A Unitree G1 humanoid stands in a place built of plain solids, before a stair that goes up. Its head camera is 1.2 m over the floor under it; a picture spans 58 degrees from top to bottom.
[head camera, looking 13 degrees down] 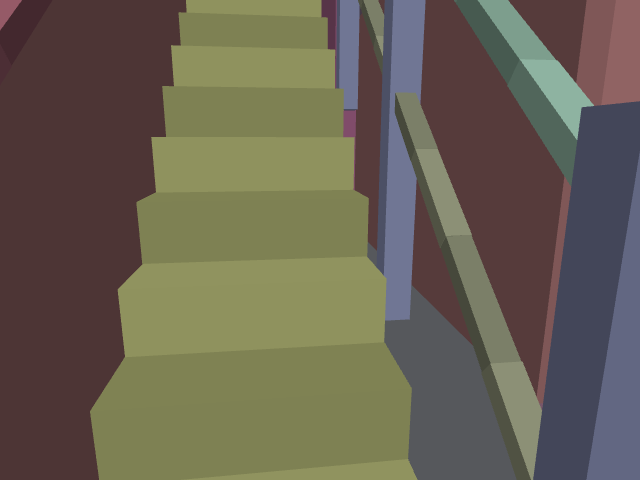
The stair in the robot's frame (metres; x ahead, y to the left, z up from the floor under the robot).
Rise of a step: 0.20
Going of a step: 0.25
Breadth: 0.75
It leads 7 degrees to the left of straight ahead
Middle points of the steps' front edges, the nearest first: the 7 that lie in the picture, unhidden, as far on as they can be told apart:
0.91 0.15 0.61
1.16 0.18 0.81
1.40 0.21 1.01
1.65 0.24 1.21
1.90 0.27 1.41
2.15 0.30 1.62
2.39 0.33 1.82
